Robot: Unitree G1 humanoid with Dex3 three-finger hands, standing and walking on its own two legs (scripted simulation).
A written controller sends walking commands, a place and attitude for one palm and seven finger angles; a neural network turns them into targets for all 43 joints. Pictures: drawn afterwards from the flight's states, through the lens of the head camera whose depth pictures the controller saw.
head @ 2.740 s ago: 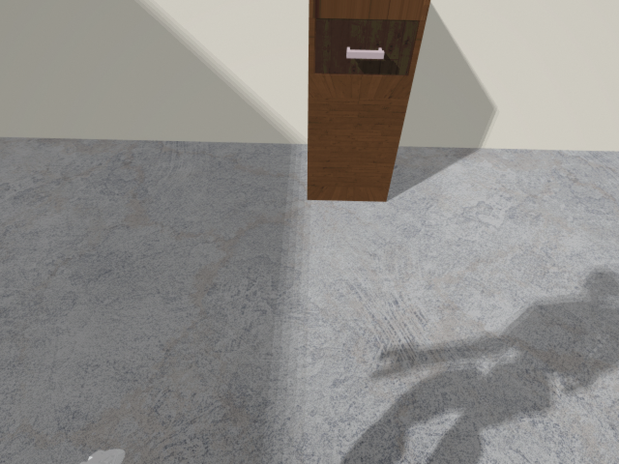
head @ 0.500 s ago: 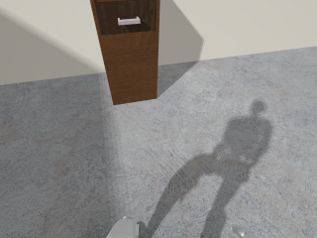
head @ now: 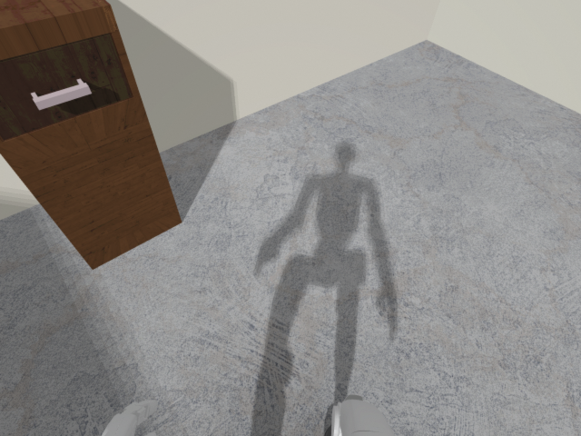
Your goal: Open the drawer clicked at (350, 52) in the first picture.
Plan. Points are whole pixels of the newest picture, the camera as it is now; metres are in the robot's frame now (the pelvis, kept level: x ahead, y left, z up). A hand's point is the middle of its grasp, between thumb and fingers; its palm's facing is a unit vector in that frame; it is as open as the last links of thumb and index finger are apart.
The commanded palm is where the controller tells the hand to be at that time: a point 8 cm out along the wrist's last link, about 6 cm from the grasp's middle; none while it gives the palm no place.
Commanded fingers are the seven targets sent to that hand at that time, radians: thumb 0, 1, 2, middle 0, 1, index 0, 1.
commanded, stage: walk to a spot facing it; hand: left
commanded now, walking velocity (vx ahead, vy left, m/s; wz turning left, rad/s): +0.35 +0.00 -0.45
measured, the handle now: (60, 92) +0.89 +0.58 -0.05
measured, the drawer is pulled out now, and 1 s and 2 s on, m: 0.00 0.00 0.00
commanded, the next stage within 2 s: turn to face it in 0.70 s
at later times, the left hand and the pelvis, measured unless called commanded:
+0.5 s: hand (196, 352) +0.28 +0.17 -0.18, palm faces -0.10 -0.97 -0.23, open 7.2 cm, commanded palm none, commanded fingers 0.00 0.90 0.90 -0.20 -0.30 -0.20 -0.30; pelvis +0.22 -0.03 -0.01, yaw -10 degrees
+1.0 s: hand (268, 232) +0.55 +0.05 -0.18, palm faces -0.35 -0.92 -0.20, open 7.3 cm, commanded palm none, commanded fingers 0.00 0.90 0.90 -0.20 -0.30 -0.20 -0.30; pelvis +0.39 -0.09 -0.02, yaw -18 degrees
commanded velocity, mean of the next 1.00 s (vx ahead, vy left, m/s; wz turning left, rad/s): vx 0.23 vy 0.00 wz -0.15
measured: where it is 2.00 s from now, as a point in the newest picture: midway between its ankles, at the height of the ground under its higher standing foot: (316, 369)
